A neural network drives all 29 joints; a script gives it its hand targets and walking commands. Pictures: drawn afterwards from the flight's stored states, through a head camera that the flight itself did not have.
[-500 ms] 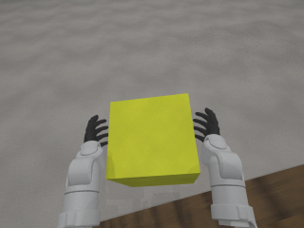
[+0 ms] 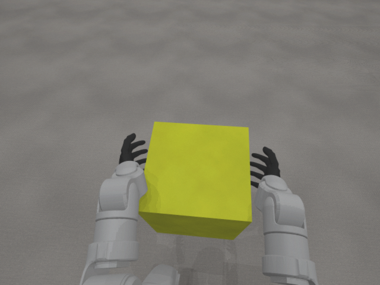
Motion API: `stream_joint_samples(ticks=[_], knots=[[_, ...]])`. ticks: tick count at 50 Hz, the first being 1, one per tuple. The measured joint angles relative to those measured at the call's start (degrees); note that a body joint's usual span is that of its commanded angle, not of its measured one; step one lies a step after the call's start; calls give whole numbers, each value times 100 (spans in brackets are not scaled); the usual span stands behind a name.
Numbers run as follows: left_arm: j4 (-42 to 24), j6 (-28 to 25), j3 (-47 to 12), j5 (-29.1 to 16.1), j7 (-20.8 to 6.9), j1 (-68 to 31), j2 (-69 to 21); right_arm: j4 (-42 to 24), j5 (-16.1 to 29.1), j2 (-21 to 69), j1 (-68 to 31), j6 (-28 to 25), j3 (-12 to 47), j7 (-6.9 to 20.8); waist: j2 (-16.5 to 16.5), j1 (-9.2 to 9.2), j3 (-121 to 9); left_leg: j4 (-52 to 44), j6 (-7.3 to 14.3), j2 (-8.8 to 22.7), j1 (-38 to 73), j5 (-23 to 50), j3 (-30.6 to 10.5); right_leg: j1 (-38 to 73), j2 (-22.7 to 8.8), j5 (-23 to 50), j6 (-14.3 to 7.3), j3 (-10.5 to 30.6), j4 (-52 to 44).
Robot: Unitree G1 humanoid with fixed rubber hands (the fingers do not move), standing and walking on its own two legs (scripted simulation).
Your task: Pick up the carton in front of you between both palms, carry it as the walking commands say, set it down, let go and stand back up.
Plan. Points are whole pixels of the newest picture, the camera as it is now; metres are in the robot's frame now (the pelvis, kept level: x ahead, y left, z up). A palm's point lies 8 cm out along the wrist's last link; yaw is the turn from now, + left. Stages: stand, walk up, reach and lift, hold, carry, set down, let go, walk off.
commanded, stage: carry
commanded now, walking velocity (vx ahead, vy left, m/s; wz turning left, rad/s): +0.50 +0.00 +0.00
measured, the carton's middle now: (197, 186) +0.35 +0.04 -0.03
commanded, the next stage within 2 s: none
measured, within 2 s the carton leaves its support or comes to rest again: neither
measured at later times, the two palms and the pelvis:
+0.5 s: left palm (178, 99) +0.74 +0.15 -0.07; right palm (256, 110) +0.72 -0.14 -0.06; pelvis +0.40 +0.03 -0.11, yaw +0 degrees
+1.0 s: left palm (190, 39) +1.04 +0.14 +0.03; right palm (256, 46) +1.05 -0.14 +0.02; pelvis +0.74 +0.00 -0.08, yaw +2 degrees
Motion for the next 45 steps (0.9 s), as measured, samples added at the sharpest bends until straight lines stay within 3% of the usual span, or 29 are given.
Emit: stream_joint_samples(ticks=[4, 9, 10, 12, 13, 15, 17, 20, 23, 27, 32, 34, 36, 38, 45], knots=[[3, -64, 3, -49, -73, 97, -139, -74, -3, -24, 16, -90, -216, 141, 105, 50, 212, -1564, 134, 219, -503, 2164, 58, 286, -36, -748, 63, 148, 409], [-286, -298, -199, -44, -90, 191, -262, -462, 32, -56, 128, -322, -125, 146, 228, 69, 234, -4219, 231, 171, 45, 4321, 389, 877, -42, -1955, 141, 363, 1017], [-360, -290, -352, -67, -104, 193, -262, -457, -56, -56, 125, -308, -69, -103, 247, 83, 194, -4649, 260, 127, 266, 4603, 518, 1023, -33, -2220, 145, 372, 1196], [-474, -281, -440, 34, -44, 168, -263, -484, -47, -36, 54, -274, -59, -322, 314, 15, 114, -5421, 361, 41, 852, 4935, 792, 1242, -14, -1992, 156, 313, 1847], [-515, -291, -399, 77, -37, 171, -256, -473, -23, -18, -5, -260, -26, -385, 281, -116, 69, -5486, 471, -25, 1182, 4141, 901, 1193, -38, -1954, 152, 262, 2505], [-592, -357, -237, 174, -29, 121, -192, -384, 30, 17, -284, -238, 77, -481, 60, -419, 49, -4913, 599, -281, 1162, 2095, 963, 570, -237, -1737, 412, 363, 4051], [-680, -358, -61, 215, 3, 239, -131, -260, 137, 54, -444, -203, 245, -541, 24, -770, 117, -4294, 735, -370, 973, 1886, 1020, -190, -369, -1207, 505, 535, 4809], [-738, -222, 98, 259, -39, 442, -185, -232, 221, 126, -333, -83, 365, -682, 11, -1077, 247, -3942, 645, -404, 1163, 1154, 967, -1180, -627, -357, 503, 662, 4339], [-687, -130, 98, 329, -128, 399, -182, -204, 330, 91, -293, -57, 361, -746, -64, -1188, 389, -3942, 548, -367, 1517, 776, 906, -1918, -929, 5, 594, 618, 3183], [-750, -183, 138, 500, -191, 315, -212, -228, 319, 129, -388, -128, 317, -729, -107, -1194, 476, -4250, 436, -309, 2183, 404, 827, -2090, -1131, 1055, 672, 451, 899], [-900, -151, 132, 599, -233, 211, -252, -407, 162, 160, -466, -87, 264, -603, -76, -995, 319, -4168, 235, -153, 3005, -182, 856, -976, -894, 2601, 584, -115, -1784], [-878, -166, 105, 608, -227, 96, -292, -480, 127, 64, -547, -42, 236, -523, 88, -851, 301, -3007, 83, 3, 2732, -253, 788, -775, -764, 2251, 299, -254, -1628], [-880, -102, 60, 598, -179, 25, -325, -547, 135, -5, -537, 21, 210, -469, 59, -756, 309, -1607, -13, -88, 2145, -244, 620, -589, -776, 1879, 278, -289, -1551], [-960, 59, 18, 549, -180, 81, -304, -656, 116, 68, -460, 143, 165, -467, -52, -701, 286, -1072, -39, -94, 1651, -22, 662, -241, -825, 1816, 394, -275, -1871], [-1821, 693, -219, 247, -392, 492, -152, -1296, 71, 64, -213, 654, 441, -379, -172, -571, 162, -2880, -164, 190, 813, 631, 842, 975, -945, 1663, 430, -144, -2975]])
